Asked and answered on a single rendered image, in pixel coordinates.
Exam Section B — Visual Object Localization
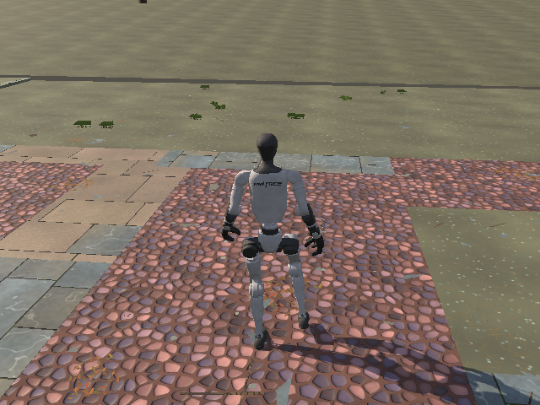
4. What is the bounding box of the right robot upper arm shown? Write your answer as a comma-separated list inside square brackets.
[285, 169, 310, 217]

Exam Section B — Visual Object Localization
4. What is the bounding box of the left robot upper arm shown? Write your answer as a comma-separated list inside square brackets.
[228, 170, 251, 216]

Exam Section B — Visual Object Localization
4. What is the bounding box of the left robot hand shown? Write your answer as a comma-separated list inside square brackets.
[221, 227, 240, 241]

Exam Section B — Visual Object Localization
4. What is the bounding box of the robot right forearm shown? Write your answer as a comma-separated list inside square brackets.
[302, 203, 321, 239]

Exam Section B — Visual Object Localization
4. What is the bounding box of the robot left forearm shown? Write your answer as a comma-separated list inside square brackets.
[223, 203, 237, 230]

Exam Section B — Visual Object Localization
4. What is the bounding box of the left robot thigh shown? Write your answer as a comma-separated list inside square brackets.
[241, 236, 264, 298]

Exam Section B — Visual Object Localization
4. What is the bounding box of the right robot hand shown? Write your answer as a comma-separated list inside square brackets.
[305, 235, 324, 256]

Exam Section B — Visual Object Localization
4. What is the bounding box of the robot head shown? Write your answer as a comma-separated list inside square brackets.
[253, 133, 282, 174]

